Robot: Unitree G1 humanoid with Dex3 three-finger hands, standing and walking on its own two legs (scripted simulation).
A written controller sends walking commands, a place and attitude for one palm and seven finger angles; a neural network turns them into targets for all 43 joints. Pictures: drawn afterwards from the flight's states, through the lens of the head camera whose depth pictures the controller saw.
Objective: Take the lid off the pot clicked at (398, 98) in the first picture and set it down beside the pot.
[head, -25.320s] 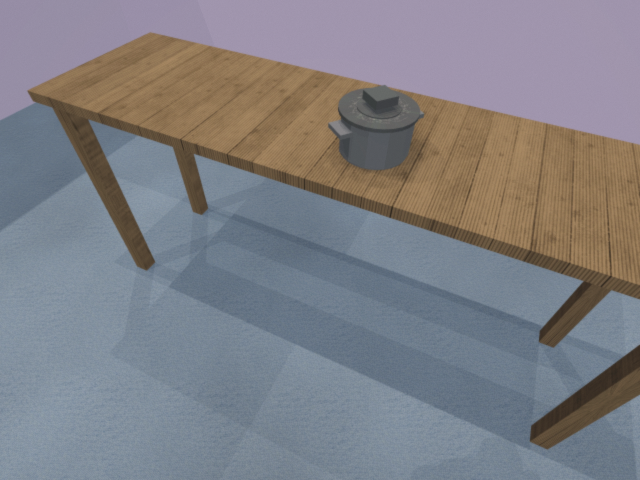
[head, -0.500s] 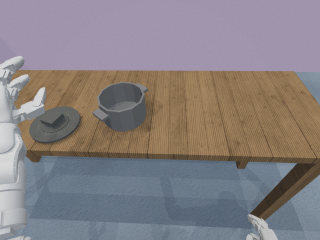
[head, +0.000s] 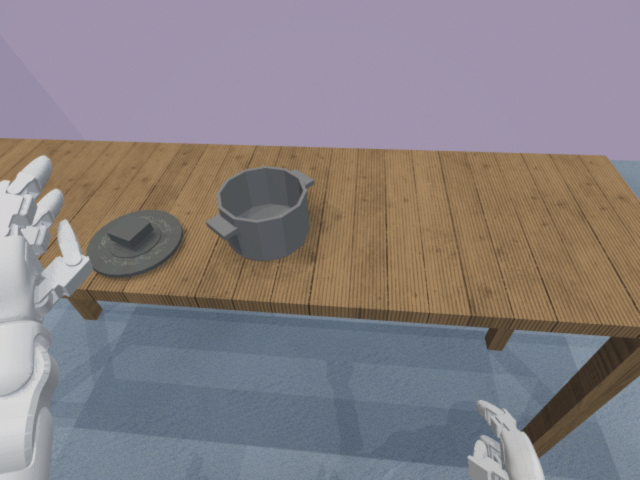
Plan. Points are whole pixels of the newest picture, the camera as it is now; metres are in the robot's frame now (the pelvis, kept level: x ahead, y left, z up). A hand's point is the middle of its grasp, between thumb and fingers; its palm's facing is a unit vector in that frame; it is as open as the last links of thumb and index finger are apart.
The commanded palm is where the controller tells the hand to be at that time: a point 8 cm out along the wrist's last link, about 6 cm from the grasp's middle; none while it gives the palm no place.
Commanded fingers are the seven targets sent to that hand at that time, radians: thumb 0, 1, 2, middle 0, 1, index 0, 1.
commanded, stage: draw the hand back to the body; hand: left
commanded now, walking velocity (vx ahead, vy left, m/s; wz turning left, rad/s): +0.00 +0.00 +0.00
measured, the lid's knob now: (130, 231) +0.48 +0.40 +0.01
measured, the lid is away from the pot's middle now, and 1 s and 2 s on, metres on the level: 0.24 0.24 0.24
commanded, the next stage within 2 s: step back with the hand held close in 0.56 s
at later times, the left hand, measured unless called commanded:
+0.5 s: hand (44, 351) +0.17 +0.26 +0.18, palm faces +0.40 -0.85 -0.34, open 7.4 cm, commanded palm +0.11 +0.30 +0.19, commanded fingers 0.00 0.90 0.90 -0.20 -0.30 -0.20 -0.30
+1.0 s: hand (31, 367) +0.16 +0.28 +0.16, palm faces +0.27 -0.85 -0.46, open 7.4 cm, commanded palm +0.10 +0.33 +0.19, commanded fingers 0.00 0.90 0.90 -0.20 -0.30 -0.20 -0.30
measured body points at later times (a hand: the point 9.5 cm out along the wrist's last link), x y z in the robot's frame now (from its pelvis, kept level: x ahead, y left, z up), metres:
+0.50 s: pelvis -0.01 +0.02 +0.00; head -0.04 +0.01 +0.45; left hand +0.14 +0.30 +0.20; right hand +0.19 -0.19 -0.08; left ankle +0.02 +0.14 -0.75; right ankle -0.06 -0.08 -0.75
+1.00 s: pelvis -0.03 +0.05 -0.01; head -0.01 +0.06 +0.44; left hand +0.14 +0.33 +0.18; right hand +0.15 -0.19 -0.08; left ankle +0.02 +0.14 -0.75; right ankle -0.06 -0.08 -0.75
